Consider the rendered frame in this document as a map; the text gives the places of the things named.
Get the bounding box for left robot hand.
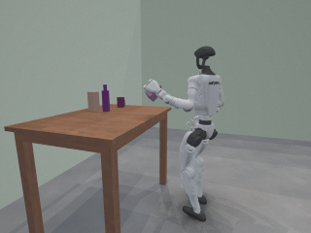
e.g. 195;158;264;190
143;79;160;94

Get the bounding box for robot right foot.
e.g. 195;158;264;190
197;194;207;205

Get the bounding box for robot left forearm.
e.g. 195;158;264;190
155;88;191;109

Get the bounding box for right robot hand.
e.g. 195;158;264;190
186;116;200;130

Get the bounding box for robot right upper arm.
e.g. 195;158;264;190
217;75;225;108

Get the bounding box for table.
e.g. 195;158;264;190
4;104;171;233

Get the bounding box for sponge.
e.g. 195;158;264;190
145;84;162;102

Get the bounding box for robot left upper arm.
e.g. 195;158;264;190
183;75;202;112

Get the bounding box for robot torso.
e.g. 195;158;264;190
193;72;220;140

